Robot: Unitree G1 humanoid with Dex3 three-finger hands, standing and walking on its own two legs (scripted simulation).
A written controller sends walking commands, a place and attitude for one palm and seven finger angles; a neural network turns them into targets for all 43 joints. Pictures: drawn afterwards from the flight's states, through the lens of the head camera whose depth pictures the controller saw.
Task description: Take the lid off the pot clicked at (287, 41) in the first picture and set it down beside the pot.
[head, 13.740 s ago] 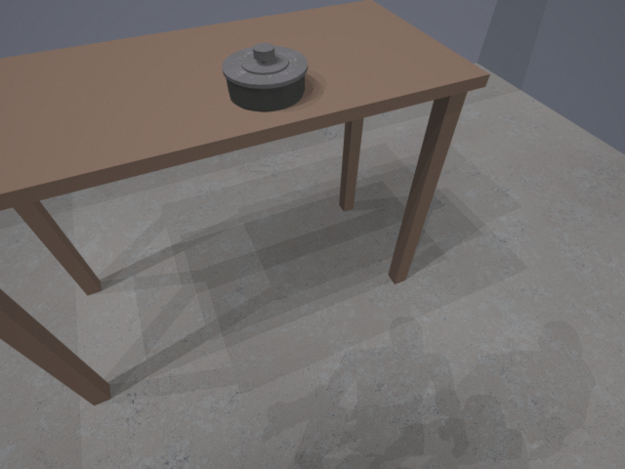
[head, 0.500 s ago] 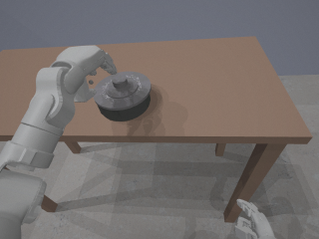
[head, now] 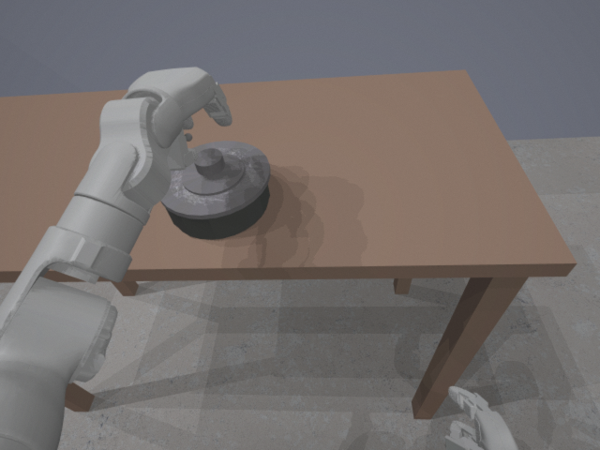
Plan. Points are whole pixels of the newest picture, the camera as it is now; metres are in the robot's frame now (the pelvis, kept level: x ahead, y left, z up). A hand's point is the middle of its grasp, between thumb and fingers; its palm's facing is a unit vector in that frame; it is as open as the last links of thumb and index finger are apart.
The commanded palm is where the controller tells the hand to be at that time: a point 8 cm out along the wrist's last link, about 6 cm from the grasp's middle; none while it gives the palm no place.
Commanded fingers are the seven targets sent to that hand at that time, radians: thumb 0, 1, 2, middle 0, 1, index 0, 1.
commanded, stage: move the open hand above the knob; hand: left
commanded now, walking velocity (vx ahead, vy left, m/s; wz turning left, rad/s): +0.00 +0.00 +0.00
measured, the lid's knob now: (209, 162) +0.47 +0.15 +0.15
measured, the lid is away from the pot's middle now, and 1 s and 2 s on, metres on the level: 0.00 0.00 0.00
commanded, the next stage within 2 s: lower the open fingers around the knob in 1.28 s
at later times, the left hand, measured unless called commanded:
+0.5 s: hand (184, 130) +0.45 +0.16 +0.22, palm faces -0.19 -0.05 -0.98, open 9.8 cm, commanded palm +0.42 +0.16 +0.29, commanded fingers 0.00 -0.36 1.67 -0.88 -0.08 -0.88 -0.08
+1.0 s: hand (198, 127) +0.44 +0.13 +0.23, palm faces -0.17 -0.04 -0.99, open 9.8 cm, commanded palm +0.41 +0.15 +0.29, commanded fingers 0.00 -0.36 1.67 -0.88 -0.08 -0.88 -0.08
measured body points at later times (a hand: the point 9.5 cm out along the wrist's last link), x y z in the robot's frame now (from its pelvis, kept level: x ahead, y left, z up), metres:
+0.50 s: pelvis +0.01 +0.00 +0.00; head +0.02 -0.03 +0.45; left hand +0.46 +0.16 +0.28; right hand +0.14 -0.25 -0.12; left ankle +0.01 +0.08 -0.74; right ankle -0.01 -0.12 -0.74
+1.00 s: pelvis +0.00 +0.01 +0.00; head +0.00 -0.03 +0.45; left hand +0.45 +0.13 +0.29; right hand +0.16 -0.22 -0.12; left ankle +0.01 +0.08 -0.74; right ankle -0.01 -0.12 -0.74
